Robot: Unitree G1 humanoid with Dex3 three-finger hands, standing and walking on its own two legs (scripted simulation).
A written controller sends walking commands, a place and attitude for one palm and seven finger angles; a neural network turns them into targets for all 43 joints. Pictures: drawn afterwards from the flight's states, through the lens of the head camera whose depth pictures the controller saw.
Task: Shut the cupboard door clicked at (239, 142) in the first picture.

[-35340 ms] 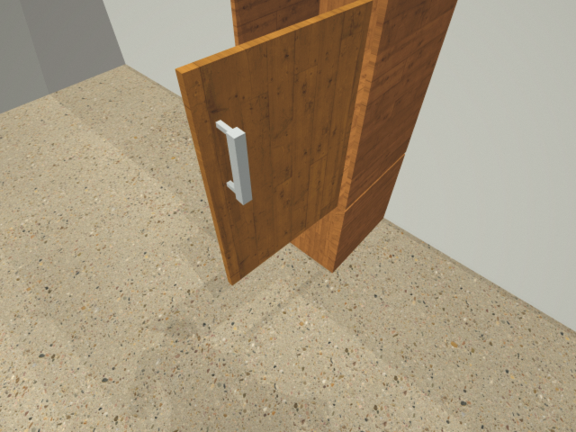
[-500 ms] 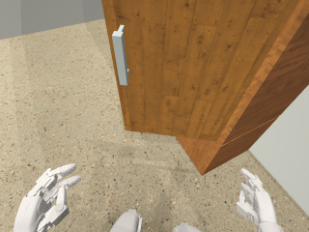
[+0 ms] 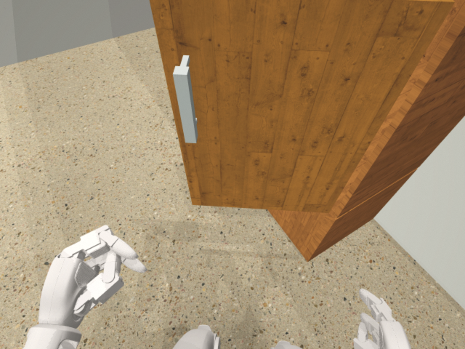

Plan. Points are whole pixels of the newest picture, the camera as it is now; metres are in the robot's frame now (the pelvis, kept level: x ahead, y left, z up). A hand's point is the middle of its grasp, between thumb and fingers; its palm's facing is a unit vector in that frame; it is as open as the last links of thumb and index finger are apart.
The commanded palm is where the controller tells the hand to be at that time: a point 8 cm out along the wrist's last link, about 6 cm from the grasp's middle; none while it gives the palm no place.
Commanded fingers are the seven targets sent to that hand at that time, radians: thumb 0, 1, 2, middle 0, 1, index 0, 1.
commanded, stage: raise the hand and make a fist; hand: left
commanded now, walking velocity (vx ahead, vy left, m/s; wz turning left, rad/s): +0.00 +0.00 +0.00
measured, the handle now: (188, 101) +0.50 +0.12 +0.13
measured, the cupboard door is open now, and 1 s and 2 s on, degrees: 55 55 55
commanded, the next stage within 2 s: bring the fist close to the handle in 0.92 s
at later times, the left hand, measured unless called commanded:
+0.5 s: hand (86, 247) +0.22 +0.21 +0.13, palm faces +0.04 -1.00 -0.07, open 3.1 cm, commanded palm +0.20 +0.25 +0.14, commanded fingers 0.00 0.90 0.90 -1.30 -1.50 -1.30 -1.50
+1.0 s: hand (120, 244) +0.23 +0.16 +0.14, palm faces +0.01 -1.00 -0.06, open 3.1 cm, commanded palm +0.20 +0.22 +0.14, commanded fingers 0.00 0.90 0.90 -1.30 -1.50 -1.30 -1.50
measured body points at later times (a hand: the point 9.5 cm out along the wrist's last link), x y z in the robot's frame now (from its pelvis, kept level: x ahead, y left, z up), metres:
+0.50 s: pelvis +0.00 +0.01 +0.03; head +0.01 +0.02 +0.48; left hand +0.21 +0.26 +0.14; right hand +0.18 -0.20 -0.03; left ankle +0.03 +0.08 -0.68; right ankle +0.00 -0.11 -0.68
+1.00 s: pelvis +0.00 -0.02 +0.04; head +0.01 -0.04 +0.49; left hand +0.22 +0.22 +0.14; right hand +0.18 -0.25 -0.04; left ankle +0.03 +0.08 -0.68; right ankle +0.00 -0.11 -0.68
